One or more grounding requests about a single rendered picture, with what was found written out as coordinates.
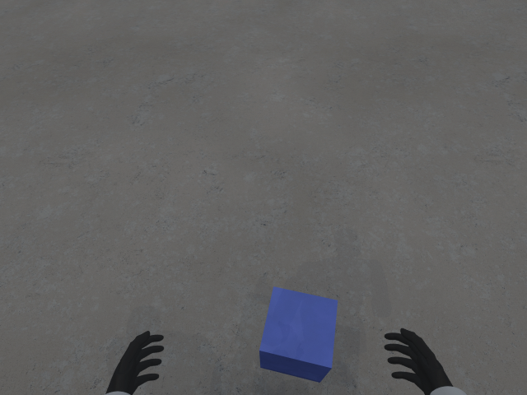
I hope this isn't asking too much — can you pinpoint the right robot hand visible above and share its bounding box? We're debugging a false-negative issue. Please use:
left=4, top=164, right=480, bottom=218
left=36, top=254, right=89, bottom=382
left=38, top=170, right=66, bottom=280
left=385, top=328, right=453, bottom=395

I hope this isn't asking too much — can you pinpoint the carton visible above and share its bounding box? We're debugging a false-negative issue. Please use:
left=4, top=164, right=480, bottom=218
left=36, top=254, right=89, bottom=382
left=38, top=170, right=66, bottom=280
left=259, top=286, right=338, bottom=383

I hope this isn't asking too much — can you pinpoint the left robot hand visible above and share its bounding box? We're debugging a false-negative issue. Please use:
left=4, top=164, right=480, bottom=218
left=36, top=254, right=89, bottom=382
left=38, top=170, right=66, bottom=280
left=106, top=331, right=164, bottom=395

